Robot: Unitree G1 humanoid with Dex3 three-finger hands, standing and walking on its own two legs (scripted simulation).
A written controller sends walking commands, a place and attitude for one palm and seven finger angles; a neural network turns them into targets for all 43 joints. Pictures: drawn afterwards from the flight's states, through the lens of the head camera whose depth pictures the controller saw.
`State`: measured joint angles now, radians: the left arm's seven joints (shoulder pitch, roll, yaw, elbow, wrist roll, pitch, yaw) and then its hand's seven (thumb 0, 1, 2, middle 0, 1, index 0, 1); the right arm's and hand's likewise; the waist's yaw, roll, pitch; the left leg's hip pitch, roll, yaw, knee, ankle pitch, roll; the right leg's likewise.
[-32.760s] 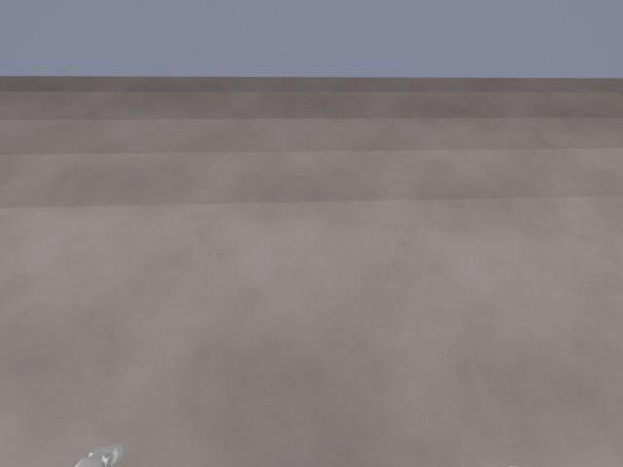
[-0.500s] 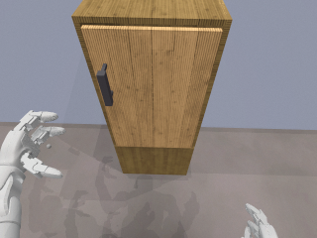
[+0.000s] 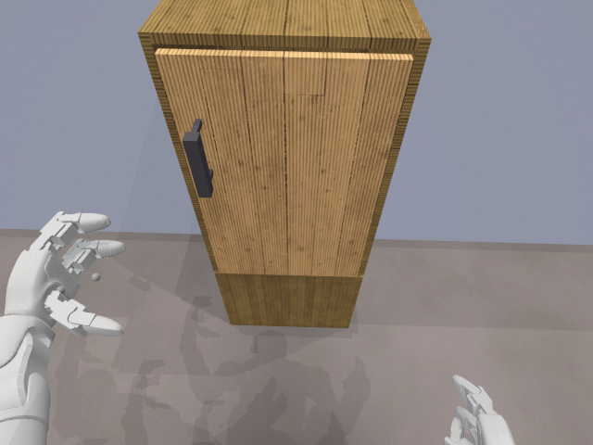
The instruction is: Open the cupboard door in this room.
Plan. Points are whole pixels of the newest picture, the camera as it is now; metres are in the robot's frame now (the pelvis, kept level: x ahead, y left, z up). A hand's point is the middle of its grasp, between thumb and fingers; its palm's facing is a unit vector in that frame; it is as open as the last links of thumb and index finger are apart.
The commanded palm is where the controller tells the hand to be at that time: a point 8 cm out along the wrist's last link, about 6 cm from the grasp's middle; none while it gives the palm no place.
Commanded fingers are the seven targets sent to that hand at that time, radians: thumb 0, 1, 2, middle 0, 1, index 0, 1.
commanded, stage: move the hooked fingers beside the handle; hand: left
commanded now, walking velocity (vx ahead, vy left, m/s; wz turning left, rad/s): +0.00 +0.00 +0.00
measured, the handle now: (201, 159) +0.55 +0.20 +0.06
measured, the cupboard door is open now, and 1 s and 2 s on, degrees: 0 0 0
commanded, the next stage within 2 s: none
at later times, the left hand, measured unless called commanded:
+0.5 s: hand (118, 239) +0.36 +0.27 +0.08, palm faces +0.06 -1.00 +0.00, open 14.0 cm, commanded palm +0.33 +0.32 +0.08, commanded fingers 0.00 -0.50 0.30 -0.30 -1.20 -0.30 -1.20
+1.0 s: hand (140, 204) +0.43 +0.27 +0.07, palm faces +0.04 -1.00 +0.00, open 14.0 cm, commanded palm +0.40 +0.32 +0.08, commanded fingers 0.00 -0.50 0.30 -0.30 -1.20 -0.30 -1.20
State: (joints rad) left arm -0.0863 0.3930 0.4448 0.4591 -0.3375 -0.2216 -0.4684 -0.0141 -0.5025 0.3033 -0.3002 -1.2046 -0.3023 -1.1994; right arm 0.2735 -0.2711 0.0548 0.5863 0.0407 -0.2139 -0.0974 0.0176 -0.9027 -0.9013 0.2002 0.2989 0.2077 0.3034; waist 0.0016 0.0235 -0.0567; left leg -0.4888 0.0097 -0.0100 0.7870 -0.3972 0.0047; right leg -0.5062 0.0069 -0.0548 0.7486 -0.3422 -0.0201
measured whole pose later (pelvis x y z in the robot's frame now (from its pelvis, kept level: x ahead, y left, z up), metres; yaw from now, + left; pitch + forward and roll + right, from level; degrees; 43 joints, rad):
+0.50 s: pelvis +0.00 +0.01 +0.00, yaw -1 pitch +9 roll -1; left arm -0.30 0.43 0.44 0.64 -0.27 -0.23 -0.42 -0.01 -0.50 0.30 -0.30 -1.20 -0.30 -1.20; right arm 0.33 -0.27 0.05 0.59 0.03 -0.16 -0.08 0.02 -0.90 -0.90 0.20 0.30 0.21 0.30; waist -0.04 0.01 -0.06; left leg -0.55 0.00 0.01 0.81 -0.41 0.02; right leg -0.57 0.00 -0.03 0.76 -0.34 0.00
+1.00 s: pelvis +0.00 +0.01 -0.01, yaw -1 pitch +13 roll -2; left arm -0.61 0.52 0.46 0.96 -0.19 -0.30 -0.41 -0.01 -0.50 0.30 -0.30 -1.20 -0.30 -1.20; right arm 0.35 -0.28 0.05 0.60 0.02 -0.08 -0.06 0.01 -0.90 -0.90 0.20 0.30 0.21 0.30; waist -0.08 0.00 -0.07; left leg -0.68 0.01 0.00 0.88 -0.43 0.02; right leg -0.69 0.01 -0.04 0.82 -0.35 -0.01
